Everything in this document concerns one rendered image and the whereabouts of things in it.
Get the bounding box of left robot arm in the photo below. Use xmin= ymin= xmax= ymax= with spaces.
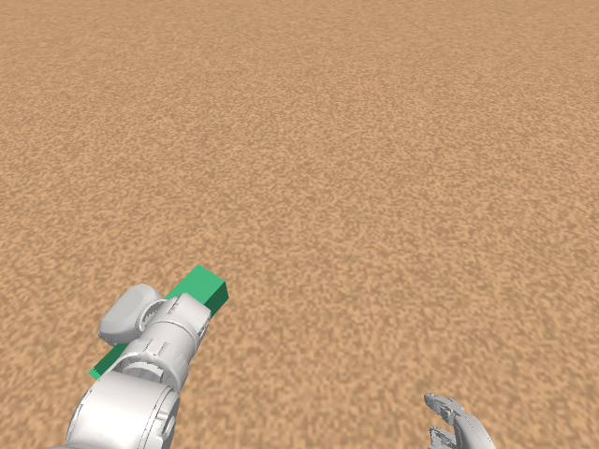
xmin=43 ymin=293 xmax=212 ymax=449

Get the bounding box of right robot hand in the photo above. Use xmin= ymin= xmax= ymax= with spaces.
xmin=424 ymin=393 xmax=497 ymax=449

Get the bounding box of carton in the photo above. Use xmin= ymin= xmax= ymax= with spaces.
xmin=88 ymin=264 xmax=229 ymax=380

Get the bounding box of left robot hand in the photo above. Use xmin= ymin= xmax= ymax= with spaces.
xmin=97 ymin=283 xmax=162 ymax=347

